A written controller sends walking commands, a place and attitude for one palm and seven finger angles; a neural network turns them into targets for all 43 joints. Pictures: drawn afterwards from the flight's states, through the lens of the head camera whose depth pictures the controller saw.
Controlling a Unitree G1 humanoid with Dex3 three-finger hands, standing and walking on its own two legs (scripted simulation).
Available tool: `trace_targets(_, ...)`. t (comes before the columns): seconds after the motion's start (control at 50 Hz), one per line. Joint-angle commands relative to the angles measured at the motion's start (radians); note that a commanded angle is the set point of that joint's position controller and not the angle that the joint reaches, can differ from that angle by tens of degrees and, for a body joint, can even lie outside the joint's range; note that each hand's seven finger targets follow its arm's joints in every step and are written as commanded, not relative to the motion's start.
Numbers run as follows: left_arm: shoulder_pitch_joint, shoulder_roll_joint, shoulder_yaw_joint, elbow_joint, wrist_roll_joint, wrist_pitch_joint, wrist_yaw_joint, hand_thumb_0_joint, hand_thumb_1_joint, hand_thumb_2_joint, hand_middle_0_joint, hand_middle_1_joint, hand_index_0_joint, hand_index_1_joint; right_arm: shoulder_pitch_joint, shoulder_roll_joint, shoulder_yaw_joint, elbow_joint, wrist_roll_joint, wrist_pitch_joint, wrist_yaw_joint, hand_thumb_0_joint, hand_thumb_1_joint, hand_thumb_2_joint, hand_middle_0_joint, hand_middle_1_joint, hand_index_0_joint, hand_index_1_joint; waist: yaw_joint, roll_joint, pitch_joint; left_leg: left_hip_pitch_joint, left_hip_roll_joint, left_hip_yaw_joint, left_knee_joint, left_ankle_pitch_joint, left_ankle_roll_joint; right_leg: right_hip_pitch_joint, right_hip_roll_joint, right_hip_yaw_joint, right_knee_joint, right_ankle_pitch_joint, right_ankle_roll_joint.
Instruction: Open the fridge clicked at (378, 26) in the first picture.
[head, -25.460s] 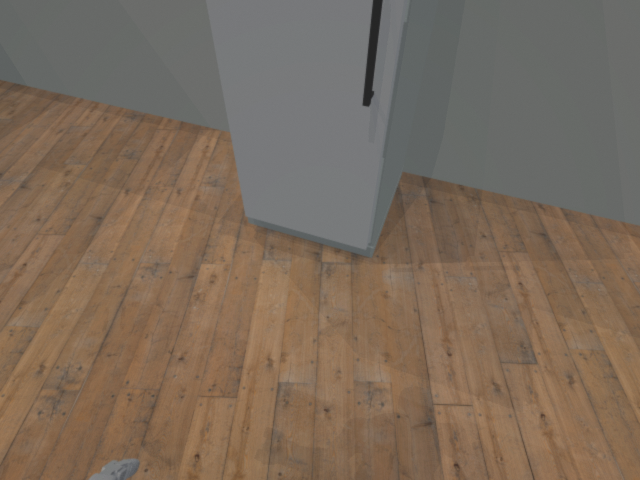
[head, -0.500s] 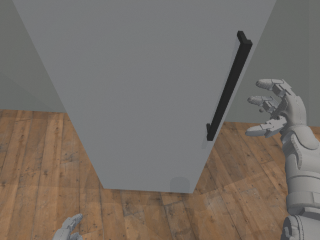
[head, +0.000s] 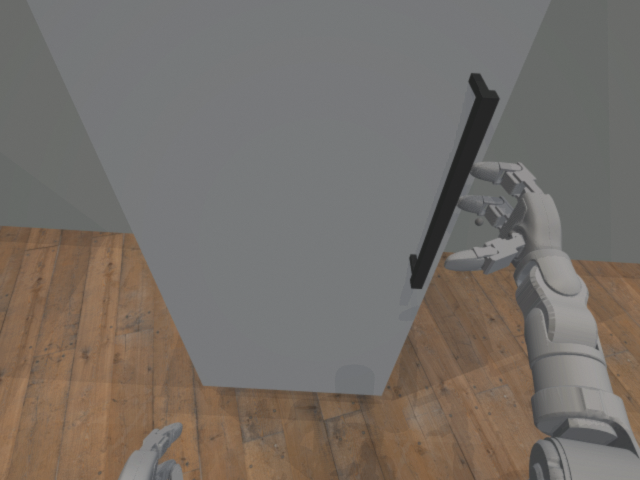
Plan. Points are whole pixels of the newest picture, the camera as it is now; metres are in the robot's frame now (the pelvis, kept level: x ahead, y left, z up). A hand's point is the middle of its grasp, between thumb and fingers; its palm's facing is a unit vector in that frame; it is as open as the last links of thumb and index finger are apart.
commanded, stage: feel for the door with the fingertips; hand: right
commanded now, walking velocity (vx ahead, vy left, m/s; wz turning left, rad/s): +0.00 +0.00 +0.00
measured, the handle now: (441, 201) +0.46 -0.13 +0.13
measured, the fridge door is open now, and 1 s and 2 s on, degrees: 0 0 0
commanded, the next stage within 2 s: slide the fingers in behind the handle in 0.46 s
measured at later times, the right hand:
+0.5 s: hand (480, 213) +0.42 -0.16 +0.15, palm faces +0.00 +1.00 +0.01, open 13.9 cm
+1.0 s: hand (483, 226) +0.40 -0.16 +0.15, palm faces -0.03 +1.00 +0.00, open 14.0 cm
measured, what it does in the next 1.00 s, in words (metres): stands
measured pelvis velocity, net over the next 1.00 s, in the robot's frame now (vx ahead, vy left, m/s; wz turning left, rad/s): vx -0.01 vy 0.00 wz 0.00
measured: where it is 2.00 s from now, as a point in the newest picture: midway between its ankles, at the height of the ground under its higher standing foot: outside the picture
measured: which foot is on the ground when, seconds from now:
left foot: down 0.00-1.00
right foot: down 0.00-1.00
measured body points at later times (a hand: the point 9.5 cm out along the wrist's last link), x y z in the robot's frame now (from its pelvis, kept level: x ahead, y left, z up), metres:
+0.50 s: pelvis -0.01 +0.00 +0.00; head +0.01 +0.01 +0.45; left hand +0.08 +0.26 -0.11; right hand +0.41 -0.22 +0.15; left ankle +0.00 +0.12 -0.73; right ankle -0.02 -0.11 -0.73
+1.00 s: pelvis -0.01 +0.00 +0.00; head +0.00 +0.00 +0.45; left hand +0.11 +0.24 -0.10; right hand +0.39 -0.22 +0.15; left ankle +0.00 +0.12 -0.73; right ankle -0.02 -0.11 -0.73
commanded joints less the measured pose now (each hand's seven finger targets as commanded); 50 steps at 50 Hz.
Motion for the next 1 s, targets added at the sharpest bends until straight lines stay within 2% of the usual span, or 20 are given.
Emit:
trace_targets(0.0,-0.048,0.135,0.052,-0.139,-0.002,-0.041,0.019,0.0,0.9,0.9,-0.2,-0.3,-0.2,-0.3,-0.482,-0.159,-0.01,-0.213,0.0,-0.045,0.001,0.0,0.5,-0.3,0.3,1.2,0.3,1.2,0.025,0.007,-0.226,0.09,-0.029,-0.019,-0.043,0.301,0.024,0.068,0.022,0.036,-0.051,0.277,-0.026)
trace_targets(0.02,-0.04,0.137,0.053,-0.137,0.001,-0.045,0.02,0.0,0.9,0.9,-0.2,-0.3,-0.2,-0.3,-0.52,-0.161,-0.005,-0.229,0.002,-0.058,0.001,0.0,0.5,-0.3,0.3,1.2,0.3,1.2,0.032,0.033,-0.253,0.099,-0.03,-0.019,-0.039,0.309,0.025,0.083,0.02,0.042,-0.042,0.29,-0.029)
trace_targets(0.1,-0.031,0.134,0.054,-0.121,0.004,-0.062,0.026,0.0,0.9,0.9,-0.2,-0.3,-0.2,-0.3,-0.579,-0.172,-0.014,-0.225,0.012,-0.113,0.007,0.0,0.5,-0.3,0.3,1.2,0.3,1.2,0.031,-0.002,-0.314,0.104,-0.033,-0.023,-0.034,0.312,0.028,0.114,0.027,0.047,-0.034,0.294,-0.025)
trace_targets(0.12,-0.022,0.142,0.056,-0.114,0.004,-0.061,0.026,0.0,0.9,0.9,-0.2,-0.3,-0.2,-0.3,-0.579,-0.19,-0.017,-0.206,0.009,-0.122,0.008,0.0,0.5,-0.3,0.3,1.2,0.3,1.2,0.039,0.04,-0.313,0.109,-0.034,-0.021,-0.034,0.307,0.026,0.106,0.022,0.05,-0.032,0.292,-0.028)
trace_targets(0.16,-0.021,0.141,0.052,-0.104,0.004,-0.063,0.027,0.0,0.9,0.9,-0.2,-0.3,-0.2,-0.3,-0.562,-0.19,-0.03,-0.133,0.014,-0.125,0.008,0.0,0.5,-0.3,0.3,1.2,0.3,1.2,0.034,0.046,-0.28,0.1,-0.033,-0.022,-0.039,0.284,0.023,0.074,0.026,0.047,-0.04,0.255,-0.028)
trace_targets(0.2,-0.015,0.148,0.049,-0.093,0.003,-0.058,0.027,0.0,0.9,0.9,-0.2,-0.3,-0.2,-0.3,-0.557,-0.233,-0.063,-0.039,0.004,-0.12,0.005,0.0,0.5,-0.3,0.3,1.2,0.3,1.2,0.031,0.049,-0.225,0.083,-0.03,-0.026,-0.046,0.236,0.022,0.021,0.03,0.044,-0.048,0.199,-0.027)
trace_targets(0.22,-0.006,0.154,0.051,-0.092,0.005,-0.054,0.025,0.0,0.9,0.9,-0.2,-0.3,-0.2,-0.3,-0.548,-0.254,-0.079,-0.003,-0.002,-0.117,0.001,0.0,0.5,-0.3,0.3,1.2,0.3,1.2,0.03,0.084,-0.218,0.088,-0.028,-0.026,-0.049,0.224,0.019,0.005,0.029,0.045,-0.049,0.191,-0.032)
trace_targets(0.28,-0.006,0.149,0.052,-0.111,0.005,-0.055,0.02,0.0,0.9,0.9,-0.2,-0.3,-0.2,-0.3,-0.558,-0.26,-0.082,-0.02,-0.011,-0.13,0.006,0.0,0.5,-0.3,0.3,1.2,0.3,1.2,0.015,0.02,-0.273,0.118,-0.024,-0.034,-0.035,0.271,0.024,0.012,0.033,0.035,-0.047,0.227,-0.03)
trace_targets(0.38,0.014,0.155,0.058,-0.116,0.004,-0.06,0.017,0.0,0.9,0.9,-0.2,-0.3,-0.2,-0.3,-0.601,-0.299,-0.11,-0.025,0.005,-0.183,0.033,0.0,0.5,-0.3,0.3,1.2,0.3,1.2,0.021,0.045,-0.312,0.142,-0.03,-0.041,-0.028,0.3,0.022,0.008,0.03,0.029,-0.037,0.233,-0.032)
trace_targets(0.42,0.022,0.159,0.06,-0.112,0.003,-0.059,0.017,0.0,0.9,0.9,-0.2,-0.3,-0.2,-0.3,-0.606,-0.293,-0.096,-0.008,0.008,-0.194,0.042,0.0,0.5,-0.3,0.3,1.2,0.3,1.2,0.031,0.06,-0.301,0.135,-0.03,-0.04,-0.03,0.289,0.02,0.005,0.027,0.029,-0.034,0.225,-0.035)
trace_targets(0.5,0.03,0.154,0.063,-0.103,0.0,-0.069,0.016,0.0,0.9,0.9,-0.2,-0.3,-0.2,-0.3,-0.644,-0.239,-0.048,-0.021,0.003,-0.203,0.05,0.0,0.5,-0.3,0.3,1.2,0.3,1.2,0.043,-0.024,-0.299,0.08,-0.037,-0.034,-0.031,0.273,0.026,0.046,0.028,0.035,-0.033,0.23,-0.031)
trace_targets(0.54,0.036,0.157,0.065,-0.097,-0.001,-0.071,0.014,0.0,0.9,0.9,-0.2,-0.3,-0.2,-0.3,-0.636,-0.223,-0.037,0.0,0.008,-0.195,0.05,0.0,0.5,-0.3,0.3,1.2,0.3,1.2,0.048,0.0,-0.288,0.066,-0.04,-0.028,-0.032,0.276,0.025,0.049,0.024,0.039,-0.029,0.239,-0.032)
trace_targets(0.64,0.038,0.163,0.066,-0.103,0.003,-0.07,0.006,0.0,0.9,0.9,-0.2,-0.3,-0.2,-0.3,-0.53,-0.253,-0.094,0.008,0.018,-0.18,0.037,0.0,0.5,-0.3,0.3,1.2,0.3,1.2,0.015,0.073,-0.303,0.113,-0.038,-0.022,-0.024,0.304,0.024,0.018,0.024,0.037,-0.039,0.262,-0.032)
trace_targets(0.7,0.023,0.156,0.064,-0.112,0.004,-0.071,0.004,0.0,0.9,0.9,-0.2,-0.3,-0.2,-0.3,-0.566,-0.236,-0.068,-0.047,0.007,-0.184,0.034,0.0,0.5,-0.3,0.3,1.2,0.3,1.2,0.019,0.023,-0.279,0.097,-0.037,-0.027,-0.028,0.282,0.024,0.02,0.026,0.033,-0.045,0.237,-0.03)
trace_targets(0.72,0.021,0.157,0.066,-0.116,0.004,-0.07,0.003,0.0,0.9,0.9,-0.2,-0.3,-0.2,-0.3,-0.548,-0.237,-0.064,-0.054,0.002,-0.186,0.031,0.0,0.5,-0.3,0.3,1.2,0.3,1.2,0.019,0.047,-0.273,0.099,-0.036,-0.026,-0.028,0.277,0.024,0.021,0.022,0.035,-0.042,0.241,-0.034)
trace_targets(0.78,0.007,0.151,0.066,-0.126,0.006,-0.074,0.002,0.0,0.9,0.9,-0.2,-0.3,-0.2,-0.3,-0.526,-0.254,-0.088,-0.128,0.003,-0.194,0.024,0.0,0.5,-0.3,0.3,1.2,0.3,1.2,0.002,0.005,-0.321,0.121,-0.037,-0.031,-0.023,0.3,0.028,0.054,0.024,0.032,-0.043,0.265,-0.03)
trace_targets(0.82,0.002,0.155,0.063,-0.127,0.005,-0.069,0.006,0.0,0.9,0.9,-0.2,-0.3,-0.2,-0.3,-0.49,-0.254,-0.092,-0.109,0.014,-0.184,0.028,0.0,0.5,-0.3,0.3,1.2,0.3,1.2,0.007,0.058,-0.298,0.131,-0.037,-0.03,-0.03,0.3,0.024,0.036,0.021,0.029,-0.043,0.256,-0.034)
trace_targets(0.9,-0.02,0.144,0.057,-0.13,0.0,-0.072,0.009,0.0,0.9,0.9,-0.2,-0.3,-0.2,-0.3,-0.513,-0.185,-0.028,-0.143,0.01,-0.154,0.031,0.0,0.5,-0.3,0.3,1.2,0.3,1.2,0.019,0.004,-0.248,0.082,-0.039,-0.02,-0.038,0.261,0.027,0.051,0.02,0.04,-0.056,0.236,-0.027)
trace_targets(0.94,-0.032,0.139,0.06,-0.139,-0.001,-0.079,0.006,0.0,0.9,0.9,-0.2,-0.3,-0.2,-0.3,-0.534,-0.151,0.007,-0.224,0.01,-0.153,0.027,0.0,0.5,-0.3,0.3,1.2,0.3,1.2,0.018,-0.038,-0.296,0.083,-0.038,-0.019,-0.032,0.279,0.03,0.1,0.018,0.045,-0.048,0.275,-0.024)
trace_targets(0.98,-0.036,0.136,0.06,-0.132,0.001,-0.086,0.006,0.0,0.9,0.9,-0.2,-0.3,-0.2,-0.3,-0.512,-0.117,0.024,-0.232,0.016,-0.142,0.019,0.0,0.5,-0.3,0.3,1.2,0.3,1.2,0.018,-0.017,-0.298,0.076,-0.041,-0.013,-0.029,0.292,0.03,0.116,0.015,0.05,-0.043,0.297,-0.02)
